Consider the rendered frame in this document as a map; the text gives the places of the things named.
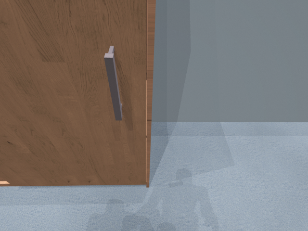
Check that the handle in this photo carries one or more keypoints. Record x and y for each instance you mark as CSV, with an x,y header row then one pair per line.
x,y
113,83

